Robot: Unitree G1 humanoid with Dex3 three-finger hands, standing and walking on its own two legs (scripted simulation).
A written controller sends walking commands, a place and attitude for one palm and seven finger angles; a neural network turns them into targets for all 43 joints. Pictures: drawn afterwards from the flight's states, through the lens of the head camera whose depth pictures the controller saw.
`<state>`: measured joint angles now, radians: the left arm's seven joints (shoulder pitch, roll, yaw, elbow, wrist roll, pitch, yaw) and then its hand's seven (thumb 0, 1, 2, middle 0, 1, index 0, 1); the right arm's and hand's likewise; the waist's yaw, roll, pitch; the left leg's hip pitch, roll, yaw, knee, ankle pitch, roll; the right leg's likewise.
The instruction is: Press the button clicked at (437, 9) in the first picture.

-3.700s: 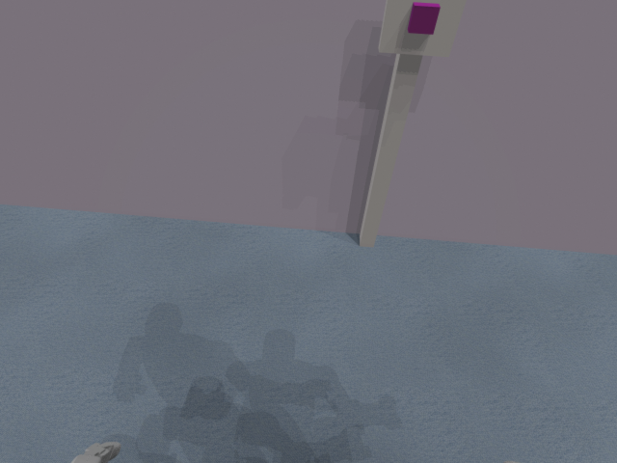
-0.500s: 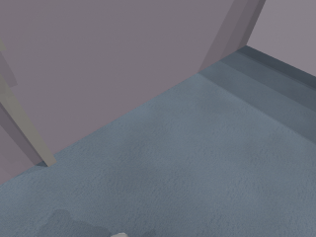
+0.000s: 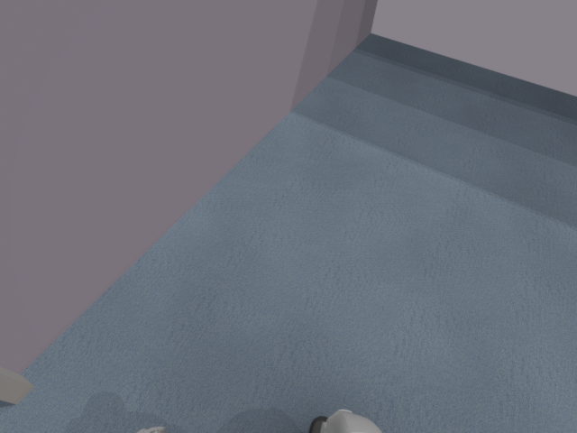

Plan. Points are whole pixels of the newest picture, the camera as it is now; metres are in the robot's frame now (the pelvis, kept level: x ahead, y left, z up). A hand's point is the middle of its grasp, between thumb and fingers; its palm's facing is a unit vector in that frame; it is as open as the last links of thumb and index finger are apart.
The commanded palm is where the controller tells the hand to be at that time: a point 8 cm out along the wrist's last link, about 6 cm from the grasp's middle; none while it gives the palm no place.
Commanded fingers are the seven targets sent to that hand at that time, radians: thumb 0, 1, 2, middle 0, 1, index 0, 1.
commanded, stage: turn to face it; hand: left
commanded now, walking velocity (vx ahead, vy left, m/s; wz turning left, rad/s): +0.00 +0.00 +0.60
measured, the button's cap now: out of the picture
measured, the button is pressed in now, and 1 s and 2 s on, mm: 0 0 0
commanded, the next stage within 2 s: take the last steps up to it in 1.58 s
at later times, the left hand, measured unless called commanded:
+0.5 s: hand out of the picture +0.09 +0.24 -0.19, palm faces +0.31 -0.93 -0.20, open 7.3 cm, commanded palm none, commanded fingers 0.00 0.90 0.90 -0.20 -0.30 -0.20 -0.30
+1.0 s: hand out of the picture +0.04 +0.18 -0.14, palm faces +0.56 -0.78 -0.29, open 7.4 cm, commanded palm none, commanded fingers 0.00 0.90 0.90 -0.20 -0.30 -0.20 -0.30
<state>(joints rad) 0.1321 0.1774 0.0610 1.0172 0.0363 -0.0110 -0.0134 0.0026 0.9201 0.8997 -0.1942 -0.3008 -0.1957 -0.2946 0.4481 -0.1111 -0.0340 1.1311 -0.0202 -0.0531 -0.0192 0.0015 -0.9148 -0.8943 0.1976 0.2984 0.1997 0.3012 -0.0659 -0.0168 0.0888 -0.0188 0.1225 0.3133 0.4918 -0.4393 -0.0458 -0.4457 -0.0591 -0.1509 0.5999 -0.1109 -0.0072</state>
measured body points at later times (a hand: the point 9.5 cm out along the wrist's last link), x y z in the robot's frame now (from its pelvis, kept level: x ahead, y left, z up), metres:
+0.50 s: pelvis +0.06 +0.02 -0.01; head +0.08 +0.07 +0.44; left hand +0.08 +0.29 -0.17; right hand +0.21 -0.22 -0.13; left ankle +0.08 +0.12 -0.73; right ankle +0.08 -0.11 -0.68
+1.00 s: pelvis +0.08 -0.03 +0.01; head +0.11 -0.04 +0.46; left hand +0.01 +0.22 -0.11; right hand +0.28 -0.21 -0.15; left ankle +0.02 +0.09 -0.65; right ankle +0.12 -0.13 -0.73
